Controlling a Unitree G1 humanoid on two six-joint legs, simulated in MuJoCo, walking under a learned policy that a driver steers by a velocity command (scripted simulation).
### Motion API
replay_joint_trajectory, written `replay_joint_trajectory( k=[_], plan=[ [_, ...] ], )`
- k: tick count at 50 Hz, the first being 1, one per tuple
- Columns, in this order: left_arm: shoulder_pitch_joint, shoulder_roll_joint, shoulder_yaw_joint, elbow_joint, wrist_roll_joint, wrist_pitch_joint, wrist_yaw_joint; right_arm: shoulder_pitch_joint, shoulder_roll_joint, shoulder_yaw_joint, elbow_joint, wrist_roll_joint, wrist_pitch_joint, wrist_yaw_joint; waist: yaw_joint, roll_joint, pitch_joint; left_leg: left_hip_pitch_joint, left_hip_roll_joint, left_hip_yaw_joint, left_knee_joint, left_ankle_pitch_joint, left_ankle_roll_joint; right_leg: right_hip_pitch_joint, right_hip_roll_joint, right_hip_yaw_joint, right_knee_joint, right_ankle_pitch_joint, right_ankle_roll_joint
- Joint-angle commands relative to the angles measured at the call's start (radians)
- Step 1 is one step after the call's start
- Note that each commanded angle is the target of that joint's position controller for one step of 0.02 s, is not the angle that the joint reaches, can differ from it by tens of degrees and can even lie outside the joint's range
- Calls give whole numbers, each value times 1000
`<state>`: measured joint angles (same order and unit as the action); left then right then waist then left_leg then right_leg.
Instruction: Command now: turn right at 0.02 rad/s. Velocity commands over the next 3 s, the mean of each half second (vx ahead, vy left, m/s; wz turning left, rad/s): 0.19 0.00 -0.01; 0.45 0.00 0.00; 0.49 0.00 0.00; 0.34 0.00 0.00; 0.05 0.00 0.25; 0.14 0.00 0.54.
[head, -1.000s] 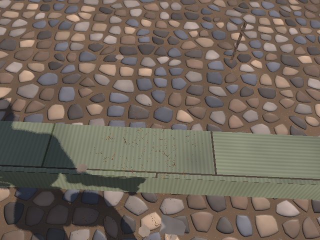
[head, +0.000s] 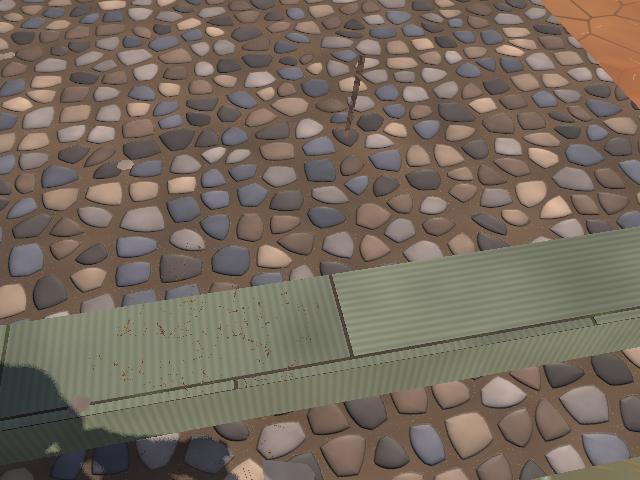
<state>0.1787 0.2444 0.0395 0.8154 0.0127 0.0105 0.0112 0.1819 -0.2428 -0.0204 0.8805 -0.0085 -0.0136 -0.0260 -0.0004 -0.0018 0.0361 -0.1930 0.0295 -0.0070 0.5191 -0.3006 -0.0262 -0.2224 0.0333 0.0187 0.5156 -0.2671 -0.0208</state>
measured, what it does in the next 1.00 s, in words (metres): walks ahead: right foot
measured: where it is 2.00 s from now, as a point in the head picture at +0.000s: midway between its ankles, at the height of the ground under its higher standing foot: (299, 317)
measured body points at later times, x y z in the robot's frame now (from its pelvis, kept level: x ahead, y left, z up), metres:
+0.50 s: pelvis +0.08 +0.03 +0.00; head +0.09 +0.04 +0.45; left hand +0.16 +0.30 -0.13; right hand +0.08 -0.24 -0.13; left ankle -0.01 +0.13 -0.74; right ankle +0.03 -0.09 -0.67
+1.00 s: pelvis +0.32 -0.02 +0.01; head +0.34 -0.03 +0.46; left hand +0.38 +0.25 -0.12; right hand +0.44 -0.29 -0.11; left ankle +0.35 +0.14 -0.65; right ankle +0.35 -0.10 -0.74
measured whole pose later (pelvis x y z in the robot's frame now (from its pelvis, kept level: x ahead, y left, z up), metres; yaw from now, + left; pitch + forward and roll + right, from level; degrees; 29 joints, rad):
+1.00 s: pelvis +0.32 -0.02 +0.01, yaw +1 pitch +0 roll -2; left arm 0.26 0.27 0.04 0.91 0.00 -0.10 -0.03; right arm 0.20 -0.29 -0.04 0.88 0.01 -0.09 -0.02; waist 0.03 0.04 0.02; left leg -0.59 0.12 -0.04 1.10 -0.25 0.02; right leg -0.19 0.08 -0.06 0.30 -0.11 -0.08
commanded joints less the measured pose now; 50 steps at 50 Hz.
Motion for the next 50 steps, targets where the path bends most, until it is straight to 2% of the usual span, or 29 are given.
replay_joint_trajectory(
  k=[1, 6, 7, 8, 11, 13, 14, 16, 18, 19, 20, 21, 22, 23, 25, 28, 31, 33, 35, 36, 38, 39, 40, 41, 42, 43, 44, 47, 50],
  plan=[
    [-24, 98, 23, -34, -2, -14, 7, -4, -127, -26, -30, 1, -10, -5, -6, -1, -39, -19, 36, -37, -87, 162, 24, 32, -60, 67, -82, 167, -17],
    [-17, 103, 24, 13, -5, -13, 12, -4, -120, -22, 6, 2, -9, -5, -5, -2, -34, -16, 27, -31, -95, 165, 24, 44, -61, 64, -85, 182, -15],
    [-1, 104, 25, 30, -7, -12, 14, 14, -117, -22, 21, 4, -7, -6, -5, -4, -54, -11, 12, -15, -93, 67, 28, 52, -49, 53, -87, 78, -20],
    [41, 109, 22, 56, 14, -4, 5, 36, -110, -20, 37, -19, 11, 7, 5, -9, -30, -23, 27, -54, -108, -47, 55, 38, -76, 94, -117, -70, -39],
    [47, 133, 31, 66, 15, 6, -7, 21, -113, -24, 26, -20, 24, 25, 8, -31, 84, -123, -1, -56, -85, -347, 97, -56, -81, 152, -162, -453, -87],
    [70, 144, 34, 76, 9, -4, -8, 17, -105, -23, 20, -19, 8, 28, 16, -49, 106, -165, -10, -58, -51, -316, 105, -36, -121, 229, -196, -478, -118],
    [47, 165, 44, 62, -50, -39, 8, -2, -117, -30, 11, 44, -35, 7, 12, -66, 95, -186, -19, -16, 5, -226, 95, -19, -153, 258, -197, -439, -129],
    [92, 172, 45, 83, -47, -70, 9, 10, -82, -22, 17, 40, -79, 6, 12, -129, 50, -189, -33, 6, 74, -139, 99, 32, -229, 385, -256, -433, -179],
    [52, 167, 41, 69, -44, -79, 3, 62, -76, -21, 32, 41, -97, 16, -27, -141, 68, -117, -26, 0, 27, -124, 130, -22, -241, 397, -246, -371, -188],
    [-11, 146, 34, 44, -44, -84, -1, 121, -87, -24, 57, 39, -104, 21, -63, -106, 70, -27, -18, -23, -38, -107, 148, -80, -197, 318, -181, -252, -157],
    [-88, 117, 25, 8, -43, -95, -5, 224, -132, -39, 97, 39, -111, 24, -106, 1, 49, 127, 30, -128, -111, -57, 173, -195, -103, 168, -15, -67, -98],
    [-139, 85, 18, -32, -33, -118, -10, 367, -225, -71, 150, 44, -108, 25, -135, 219, 4, 369, 157, -360, -205, 87, 228, -403, 20, -26, 281, 66, -21],
    [-145, 115, 23, -39, -29, -136, -13, 419, -222, -70, 154, 29, -104, 33, -159, 277, 4, 497, 307, -571, -254, 275, 302, -627, 31, -18, 497, -245, 7],
    [-125, 128, 26, -36, -49, -139, -21, 387, -172, -52, 146, 11, -105, 37, -116, 155, 30, 506, 340, -555, -236, 324, 316, -726, -31, 36, 632, -291, -10],
    [-132, 95, 14, -43, -60, -134, -34, 333, -142, -40, 125, 10, -96, 39, -83, 72, 65, 502, 315, -418, -261, 390, 283, -833, -101, 21, 698, -188, -30],
    [-190, 56, 1, -81, -36, -126, -49, 271, -100, -20, 106, 14, -72, 25, -54, 85, 81, 309, 210, -220, -358, 440, 213, -673, -124, -43, 507, -7, -5],
    [-281, 15, -21, -124, -27, -121, -58, 240, -164, -30, 84, 17, -78, -2, -56, 106, 84, 51, 124, -86, -449, 383, 185, -324, -61, -100, 184, 232, 29],
    [-304, 64, -10, -142, -36, -114, -50, 265, -200, -44, 97, 29, -89, -5, -43, 122, 87, 80, 159, -94, -463, 400, 182, -255, -42, -79, 89, 280, 15],
    [-281, 119, 9, -147, -38, -114, -43, 254, -207, -51, 97, 33, -91, -3, -7, 130, 55, 172, 187, -83, -383, 609, 158, -209, -27, -61, 21, 288, -19],
    [-228, 142, 21, -136, -37, -113, -38, 247, -212, -55, 95, 28, -86, -2, 27, 138, 4, 214, 196, -72, -297, 781, 142, -144, -11, -67, 23, 271, -42],
    [49, 197, 56, -50, -41, -102, -25, 236, -191, -49, 82, 10, -65, -1, 155, 131, -160, 161, 147, -32, 41, 935, 104, 176, 3, -76, 21, 244, -100],
    [214, 261, 73, -13, -30, -93, -14, 261, -141, -29, 55, -16, -62, -1, 189, -6, -293, -65, 89, -12, 355, 588, 83, 473, -194, 150, 61, 230, -155],
    [255, 308, 75, 18, -15, -93, -32, 431, 34, 16, 63, -1, -77, 16, 79, -327, -464, -373, -97, -58, 713, -255, 40, 705, -432, 656, -112, -51, -330],
    [207, 208, 52, 14, -22, -98, -38, 329, -103, -15, 64, 33, -99, 26, 116, -200, -350, -470, -51, -145, 822, -264, 66, 579, -389, 746, -256, -260, -286],
    [92, 181, 41, -5, -27, -108, -37, 195, -169, -34, 14, 60, -112, 28, 90, -139, -163, -532, 5, -106, 821, -153, 88, 399, -360, 587, -289, -253, -239],
    [3, 170, 35, -19, -22, -115, -39, 140, -163, -32, 0, 51, -116, 19, 54, -41, -92, -483, 58, -84, 779, -54, 89, 236, -328, 471, -316, -111, -224],
    [-39, 151, 30, -22, -12, -121, -42, 133, -154, -37, 2, 34, -109, 11, 20, -23, -61, -428, 89, -79, 742, -4, 83, 120, -295, 378, -335, 20, -218],
    [-53, 122, 22, 2, -9, -133, -45, 186, -99, -32, 10, 21, -77, 5, -42, -70, -58, -326, 123, -75, 668, 27, 64, -14, -241, 225, -398, 139, -227],
    [-12, 156, 29, 26, -9, -136, -32, 81, -96, -30, -40, 3, -64, 2, -31, -45, -11, -397, 134, -55, 538, 121, 24, -60, -234, 153, -438, 171, -247]
  ],
)
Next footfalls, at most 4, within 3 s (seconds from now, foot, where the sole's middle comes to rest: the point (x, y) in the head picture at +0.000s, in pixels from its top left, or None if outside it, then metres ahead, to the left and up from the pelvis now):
0.76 right None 0.39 -0.10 -0.77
1.30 left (271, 463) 0.55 0.13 -0.77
1.72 right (355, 304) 0.85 -0.05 -0.63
2.18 left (258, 287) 0.90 0.17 -0.63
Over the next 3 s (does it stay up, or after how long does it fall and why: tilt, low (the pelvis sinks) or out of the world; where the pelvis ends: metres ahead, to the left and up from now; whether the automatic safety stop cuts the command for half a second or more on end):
stays up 0.81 0.02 0.14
